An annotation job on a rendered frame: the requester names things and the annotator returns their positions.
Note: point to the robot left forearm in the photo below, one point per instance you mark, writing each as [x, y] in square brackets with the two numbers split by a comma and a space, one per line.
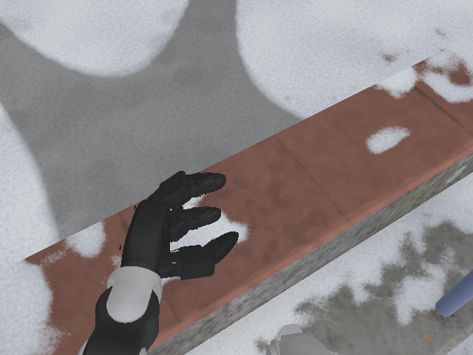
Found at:
[126, 314]

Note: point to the robot right shin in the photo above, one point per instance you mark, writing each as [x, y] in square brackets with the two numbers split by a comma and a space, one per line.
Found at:
[289, 329]

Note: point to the left robot hand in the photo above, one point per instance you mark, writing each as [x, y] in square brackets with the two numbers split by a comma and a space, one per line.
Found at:
[154, 226]

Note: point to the right robot thigh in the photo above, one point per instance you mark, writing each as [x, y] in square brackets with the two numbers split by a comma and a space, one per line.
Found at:
[297, 344]

